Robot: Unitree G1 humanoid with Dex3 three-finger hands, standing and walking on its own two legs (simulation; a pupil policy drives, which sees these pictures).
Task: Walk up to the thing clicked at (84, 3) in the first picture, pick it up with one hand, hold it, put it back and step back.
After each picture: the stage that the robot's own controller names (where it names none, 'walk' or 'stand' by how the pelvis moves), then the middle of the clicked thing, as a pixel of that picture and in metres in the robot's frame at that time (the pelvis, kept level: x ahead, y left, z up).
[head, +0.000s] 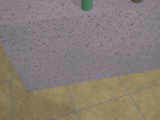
stand; out of the picture +0.94 -0.03 +0.09
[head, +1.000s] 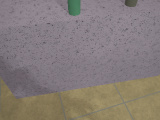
walk; out of the picture +0.84 +0.09 +0.11
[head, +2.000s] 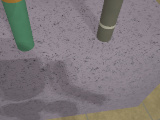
walk; (19, 20) +0.52 +0.25 +0.12
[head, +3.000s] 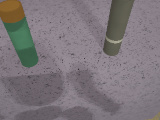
stand; (21, 38) +0.47 +0.24 +0.11
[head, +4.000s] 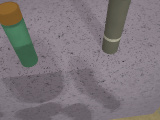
stand; (20, 39) +0.47 +0.24 +0.09
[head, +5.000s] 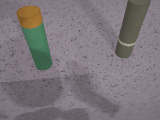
stand; (37, 42) +0.47 +0.17 +0.10
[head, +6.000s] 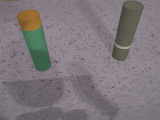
stand; (36, 44) +0.48 +0.19 +0.08
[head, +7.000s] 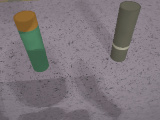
stand; (34, 45) +0.48 +0.20 +0.09
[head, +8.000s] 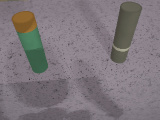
stand; (33, 46) +0.47 +0.20 +0.09
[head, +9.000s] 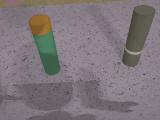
rise first; (46, 48) +0.47 +0.17 +0.09
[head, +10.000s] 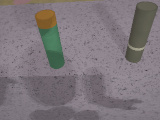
go down; (52, 42) +0.50 +0.17 +0.09
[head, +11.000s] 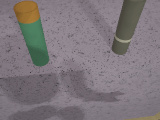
go down; (34, 38) +0.50 +0.16 +0.10
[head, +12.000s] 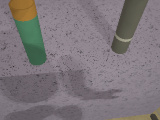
go down; (31, 36) +0.49 +0.16 +0.10
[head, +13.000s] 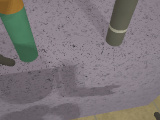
close in; (19, 30) +0.48 +0.18 +0.12
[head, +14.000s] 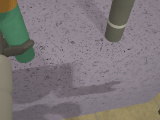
close; (14, 30) +0.47 +0.18 +0.14
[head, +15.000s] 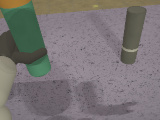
lift; (27, 35) +0.34 +0.16 +0.27
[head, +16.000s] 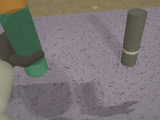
hold; (24, 38) +0.33 +0.16 +0.27
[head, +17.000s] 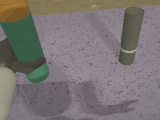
hold; (26, 44) +0.32 +0.16 +0.26
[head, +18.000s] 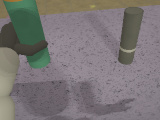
crouch; (29, 28) +0.36 +0.15 +0.28
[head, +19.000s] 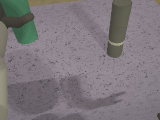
crouch; (14, 2) +0.47 +0.17 +0.29
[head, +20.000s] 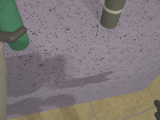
lower; (6, 14) +0.51 +0.17 +0.15
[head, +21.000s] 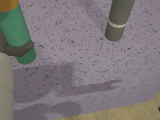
lower; (15, 30) +0.47 +0.17 +0.14
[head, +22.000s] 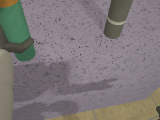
lower; (15, 27) +0.48 +0.17 +0.14
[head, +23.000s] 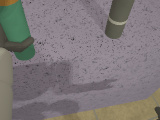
lower; (15, 26) +0.48 +0.17 +0.14
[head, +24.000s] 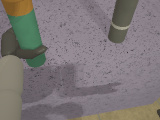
open; (28, 34) +0.46 +0.15 +0.13
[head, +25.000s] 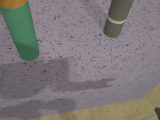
rise; (21, 27) +0.47 +0.15 +0.14
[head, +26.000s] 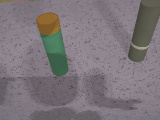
sink last; (54, 48) +0.45 +0.15 +0.10
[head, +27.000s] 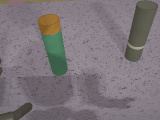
stand; (55, 48) +0.46 +0.15 +0.09
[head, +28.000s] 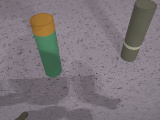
stand; (48, 49) +0.44 +0.15 +0.09
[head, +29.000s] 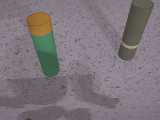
stand; (46, 49) +0.44 +0.15 +0.09
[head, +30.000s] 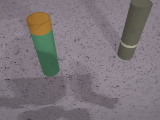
stand; (45, 48) +0.44 +0.15 +0.09
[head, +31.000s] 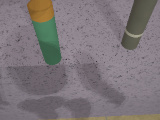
walk; (47, 36) +0.47 +0.14 +0.10
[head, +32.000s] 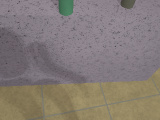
walk; out of the picture +0.73 +0.09 +0.10
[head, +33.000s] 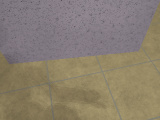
walk; out of the picture +1.09 +0.21 +0.12
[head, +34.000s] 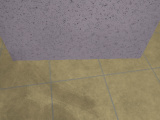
stand; out of the picture +1.12 +0.13 +0.10
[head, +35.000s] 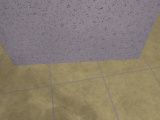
stand; out of the picture +1.13 +0.14 +0.09
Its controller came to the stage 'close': yes
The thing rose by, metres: 0.21
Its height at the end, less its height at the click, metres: +0.00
